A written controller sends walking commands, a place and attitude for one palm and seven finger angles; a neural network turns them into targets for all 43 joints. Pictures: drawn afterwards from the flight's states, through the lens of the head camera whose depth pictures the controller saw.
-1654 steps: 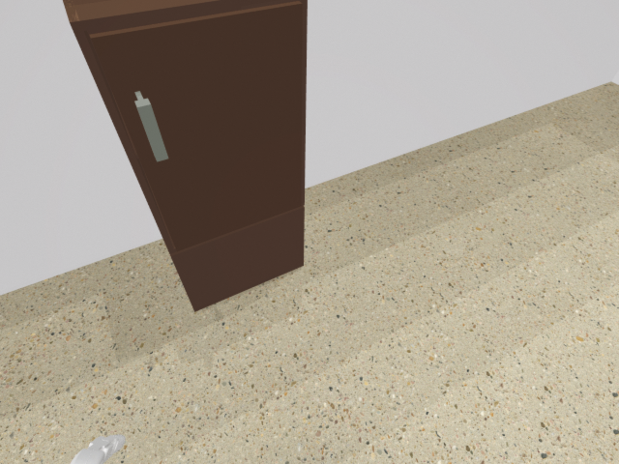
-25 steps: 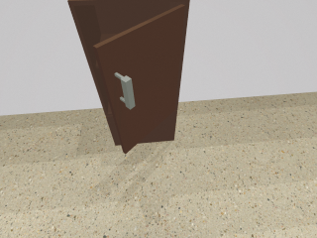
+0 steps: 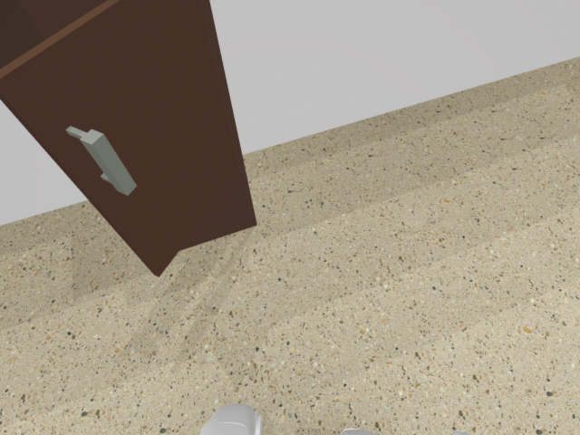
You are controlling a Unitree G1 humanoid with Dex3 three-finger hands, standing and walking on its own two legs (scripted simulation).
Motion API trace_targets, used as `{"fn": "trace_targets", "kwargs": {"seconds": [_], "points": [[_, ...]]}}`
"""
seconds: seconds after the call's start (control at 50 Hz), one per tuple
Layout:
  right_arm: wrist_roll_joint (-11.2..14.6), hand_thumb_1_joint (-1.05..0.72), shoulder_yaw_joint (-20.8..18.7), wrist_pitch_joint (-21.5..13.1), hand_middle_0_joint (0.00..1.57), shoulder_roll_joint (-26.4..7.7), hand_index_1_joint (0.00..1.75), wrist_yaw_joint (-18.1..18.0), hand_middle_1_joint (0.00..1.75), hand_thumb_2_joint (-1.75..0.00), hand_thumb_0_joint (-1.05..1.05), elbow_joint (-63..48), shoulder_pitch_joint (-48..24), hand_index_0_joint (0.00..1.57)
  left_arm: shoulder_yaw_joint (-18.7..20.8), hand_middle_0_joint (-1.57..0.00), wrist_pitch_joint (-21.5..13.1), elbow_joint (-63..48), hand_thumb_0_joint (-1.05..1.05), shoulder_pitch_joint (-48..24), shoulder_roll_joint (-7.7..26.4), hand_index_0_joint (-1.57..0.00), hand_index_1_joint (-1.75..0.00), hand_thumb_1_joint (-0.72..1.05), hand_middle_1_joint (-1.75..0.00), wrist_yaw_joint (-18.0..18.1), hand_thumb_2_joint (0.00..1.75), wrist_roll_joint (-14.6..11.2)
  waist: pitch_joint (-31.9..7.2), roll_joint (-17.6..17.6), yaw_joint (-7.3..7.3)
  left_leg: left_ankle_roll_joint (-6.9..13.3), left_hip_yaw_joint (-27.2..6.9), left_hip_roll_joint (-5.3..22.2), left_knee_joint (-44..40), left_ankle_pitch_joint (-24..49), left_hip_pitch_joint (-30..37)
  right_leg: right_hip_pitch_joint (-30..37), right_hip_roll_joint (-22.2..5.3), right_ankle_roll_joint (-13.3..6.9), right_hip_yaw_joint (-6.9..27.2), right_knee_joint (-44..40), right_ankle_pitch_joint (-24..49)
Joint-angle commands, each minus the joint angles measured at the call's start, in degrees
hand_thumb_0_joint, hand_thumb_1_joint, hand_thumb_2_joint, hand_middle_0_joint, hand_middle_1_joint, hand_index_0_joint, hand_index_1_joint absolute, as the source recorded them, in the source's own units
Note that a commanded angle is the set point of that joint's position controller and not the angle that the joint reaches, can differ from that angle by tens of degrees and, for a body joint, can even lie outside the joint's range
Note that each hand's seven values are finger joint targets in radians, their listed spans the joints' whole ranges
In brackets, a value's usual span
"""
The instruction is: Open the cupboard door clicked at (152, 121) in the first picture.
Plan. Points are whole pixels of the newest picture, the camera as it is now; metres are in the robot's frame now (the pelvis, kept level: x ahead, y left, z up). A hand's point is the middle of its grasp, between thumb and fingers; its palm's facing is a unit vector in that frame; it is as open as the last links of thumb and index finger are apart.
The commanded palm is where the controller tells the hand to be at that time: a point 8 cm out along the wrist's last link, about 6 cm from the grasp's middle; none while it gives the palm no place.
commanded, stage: walk to a spot facing it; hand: left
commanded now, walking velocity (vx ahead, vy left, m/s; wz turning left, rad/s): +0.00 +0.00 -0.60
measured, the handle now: (101, 160) +0.49 +0.36 +0.03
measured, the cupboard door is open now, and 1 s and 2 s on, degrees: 42 42 42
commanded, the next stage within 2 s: none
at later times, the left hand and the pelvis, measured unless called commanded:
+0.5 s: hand (184, 386) +0.19 +0.20 -0.16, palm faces -0.29 -0.93 -0.24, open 7.4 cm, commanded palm none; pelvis +0.02 +0.01 +0.01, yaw -18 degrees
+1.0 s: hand (246, 346) +0.26 +0.11 -0.16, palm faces -0.58 -0.79 -0.18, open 7.4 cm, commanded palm none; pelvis +0.05 +0.00 +0.01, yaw -36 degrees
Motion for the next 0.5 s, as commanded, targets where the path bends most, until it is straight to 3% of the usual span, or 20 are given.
{"fn": "trace_targets", "kwargs": {"seconds": [0.0, 0.06, 0.1, 0.14, 0.18, 0.2, 0.22, 0.24, 0.26, 0.28, 0.3, 0.34, 0.36, 0.42, 0.46, 0.48], "points": [[0.35, -0.90, -0.25, -1.94, 0.20, -2.45, 0.30, 0.20, 0.30, -0.90, 0.00, -6.49, -0.76, 0.20, 2.72, -0.20, -0.86, -3.65, 0.00, 3.74, 11.86, -0.20, -0.30, 0.90, -0.30, 1.05, 0.90, 0.58, -12.47, -5.53, 0.52, -0.76, -3.27, -0.40, -4.59, 2.26, -3.69, 12.97, -14.04, -10.37, 19.18, -9.96, 36.15], [0.56, -0.90, -0.09, -2.13, 0.20, -2.54, 0.30, -0.06, 0.30, -0.90, 0.00, -7.57, -2.14, 0.20, 2.93, -0.20, -0.60, -3.85, 0.00, 4.87, 12.23, -0.20, -0.30, 0.90, -0.30, 0.76, 0.90, 0.54, -13.40, -6.43, 1.22, -0.79, -3.26, -1.92, -9.92, 3.78, -3.16, 14.60, -12.78, -10.13, 20.41, -9.37, 37.79], [0.83, -0.90, -0.13, -2.48, 0.20, -2.86, 0.30, -0.23, 0.30, -0.90, 0.00, -8.24, -2.12, 0.20, 3.05, -0.20, -0.39, -4.16, 0.00, 4.78, 12.33, -0.20, -0.30, 0.90, -0.30, 0.73, 0.90, 0.70, -14.20, -9.40, 1.25, -0.59, -3.67, -2.31, -14.00, 3.55, -1.85, 15.43, -12.21, -9.59, 21.23, -8.38, 39.47], [0.98, -0.90, -0.16, -2.69, 0.20, -3.32, 0.30, -0.50, 0.30, -0.90, 0.00, -8.20, -0.84, 0.20, 3.15, -0.20, -0.03, -4.94, 0.00, 3.03, 12.11, -0.20, -0.30, 0.90, -0.30, 0.54, 0.90, 0.56, -13.15, -10.24, 0.13, -0.29, -3.82, -2.87, -20.29, 5.82, 1.73, 12.21, -11.02, -8.21, 21.41, -7.65, 38.84], [1.05, -0.90, -0.24, -3.01, 0.20, -4.26, 0.30, -0.81, 0.30, -0.90, 0.00, -7.11, 3.54, 0.20, 2.94, -0.20, 0.24, -5.89, 0.00, 0.07, 11.37, -0.20, -0.30, 0.90, -0.30, 0.39, 0.90, 0.15, -13.20, -8.40, -2.82, 0.15, -4.40, -2.63, -31.88, 13.65, 11.74, 4.93, -8.82, -4.93, 20.81, -5.17, 32.36], [0.75, -0.90, -0.76, -3.51, 0.20, -6.36, 0.30, -0.98, 0.30, -0.90, 0.00, -6.32, 6.20, 0.20, 2.47, -0.20, 0.28, -6.53, 0.00, -0.82, 9.46, -0.20, -0.30, 0.90, -0.30, 0.30, 0.90, -0.14, -14.19, -3.13, -4.05, 1.12, -7.92, 1.72, -39.89, 17.90, 20.61, -2.54, -4.95, -1.90, 17.24, -1.18, 22.35], [-0.46, -0.90, -1.78, -4.24, 0.20, -12.59, 0.30, -1.24, 0.30, -0.90, 0.00, -6.88, 7.58, 0.20, 1.74, -0.20, 0.38, -8.13, 0.00, 0.20, 5.97, -0.20, -0.30, 0.90, -0.30, -0.45, 0.90, -0.96, -14.22, 13.81, -4.18, 6.57, -24.23, 17.16, -46.34, 22.54, 27.50, -14.53, 3.07, 2.05, 8.12, 9.25, -3.24], [-0.85, -0.90, -2.00, -3.77, 0.20, -14.73, 0.30, -1.60, 0.30, -0.90, 0.00, -7.13, 8.69, 0.20, 1.61, -0.20, 0.19, -9.01, 0.00, -2.19, 7.09, -0.20, -0.30, 0.90, -0.30, -1.03, 0.90, -0.42, -11.75, 16.32, -4.78, 12.75, -29.61, 25.43, -46.39, 31.93, 23.31, -16.77, 2.11, 4.13, 1.75, 21.89, -19.25], [-1.37, -0.90, -1.46, -3.53, 0.20, -13.23, 0.30, -1.65, 0.30, -0.90, 0.00, -8.13, 7.32, 0.20, 1.98, -0.20, 0.27, -9.17, 0.00, -2.54, 8.30, -0.20, -0.30, 0.90, -0.30, -1.51, 0.90, -0.06, -9.70, 9.58, -3.89, 15.09, -26.76, 24.92, -45.40, 32.97, 17.67, -15.77, -0.51, 4.60, 2.63, 29.36, -17.60], [-1.52, -0.90, -0.77, -3.78, 0.20, -11.07, 0.30, -1.58, 0.30, -0.90, 0.00, -9.01, 5.15, 0.20, 2.29, -0.20, 0.47, -8.48, 0.00, -1.36, 8.13, -0.20, -0.30, 0.90, -0.30, -2.06, 0.90, 0.36, -8.44, 6.71, -1.98, 13.90, -21.29, 20.87, -45.14, 34.17, 16.02, -16.28, -0.80, 5.12, 1.31, 32.85, -13.60], [-1.49, -0.90, -0.39, -3.95, 0.20, -10.09, 0.30, -1.55, 0.30, -0.90, 0.00, -9.47, 3.47, 0.20, 2.25, -0.20, 0.48, -7.46, 0.00, -1.28, 7.80, -0.20, -0.30, 0.90, -0.30, -2.37, 0.90, 0.44, -8.55, 10.92, -0.91, 12.67, -17.20, 17.96, -42.71, 40.22, 16.06, -16.74, -1.87, 5.42, 0.70, 33.83, -12.49], [-1.48, -0.90, -0.12, -3.73, 0.20, -8.73, 0.30, -1.39, 0.30, -0.90, 0.00, -9.59, 3.93, 0.20, 1.63, -0.20, 0.87, -7.78, 0.00, -1.97, 6.60, -0.20, -0.30, 0.90, -0.30, -2.93, 0.90, -0.05, -8.71, 11.51, -0.92, 10.39, -7.79, 14.01, -39.83, 46.59, 18.02, -15.68, -2.68, 5.71, -1.60, 30.70, -10.64], [-1.51, -0.90, -0.30, -3.67, 0.20, -9.17, 0.30, -1.39, 0.30, -0.90, 0.00, -9.30, 4.59, 0.20, 1.21, -0.20, 0.93, -8.12, 0.00, -2.37, 6.05, -0.20, -0.30, 0.90, -0.30, -3.14, 0.90, -0.19, -9.97, 12.91, -1.04, 9.64, -5.35, 13.02, -38.71, 47.61, 19.30, -14.14, -2.61, 5.68, -3.30, 26.27, -10.84], [-1.49, -0.90, -1.14, -3.42, 0.20, -10.80, 0.30, -0.97, 0.30, -0.90, 0.00, -8.18, 8.65, 0.20, 0.42, -0.20, 0.52, -8.78, 0.00, -4.83, 5.26, -0.20, -0.30, 0.90, -0.30, -3.56, 0.90, -0.21, -12.65, 12.17, -3.09, 8.49, -2.46, 12.95, -36.20, 48.15, 21.32, -7.80, -1.47, 4.76, -7.54, 12.80, -8.79], [-1.29, -0.90, -1.57, -3.15, 0.20, -11.84, 0.30, -0.61, 0.30, -0.90, 0.00, -7.81, 8.68, 0.20, 0.36, -0.20, 0.20, -8.48, 0.00, -3.61, 5.64, -0.20, -0.30, 0.90, -0.30, -3.61, 0.90, -0.32, -13.01, 12.53, -2.53, 7.51, -1.59, 13.67, -33.97, 45.96, 20.33, -2.86, -0.87, 3.65, -8.75, 4.63, -5.69], [-1.05, -0.90, -1.64, -3.00, 0.20, -11.94, 0.30, -0.43, 0.30, -0.90, 0.00, -7.80, 8.45, 0.20, 0.49, -0.20, 0.05, -7.75, 0.00, -1.85, 6.22, -0.20, -0.30, 0.90, -0.30, -3.53, 0.90, -0.30, -13.06, 10.52, -1.44, 6.13, -0.79, 13.18, -31.39, 43.08, 17.79, 2.22, -0.50, 3.02, -9.11, -1.30, -0.29]]}}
